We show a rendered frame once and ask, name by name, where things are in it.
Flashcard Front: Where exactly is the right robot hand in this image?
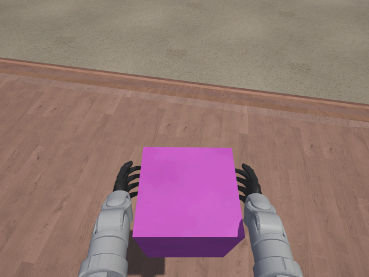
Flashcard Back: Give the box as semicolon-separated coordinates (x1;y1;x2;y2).
235;163;262;203

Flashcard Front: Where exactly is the robot left forearm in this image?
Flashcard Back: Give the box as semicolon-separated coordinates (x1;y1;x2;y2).
78;190;133;277

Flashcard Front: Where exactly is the carton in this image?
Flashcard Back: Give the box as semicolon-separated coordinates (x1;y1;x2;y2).
132;147;245;257

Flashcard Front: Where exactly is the robot right forearm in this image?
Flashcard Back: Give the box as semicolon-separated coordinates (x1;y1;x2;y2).
243;193;304;277

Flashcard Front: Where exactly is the left robot hand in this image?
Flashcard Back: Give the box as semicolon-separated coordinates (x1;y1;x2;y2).
113;161;141;198

